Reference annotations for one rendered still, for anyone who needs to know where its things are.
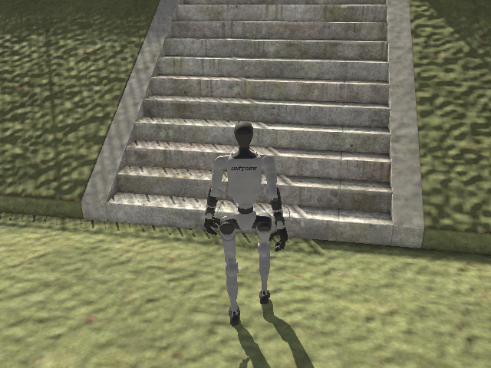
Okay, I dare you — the stairs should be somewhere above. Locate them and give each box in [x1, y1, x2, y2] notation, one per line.
[106, 0, 394, 245]

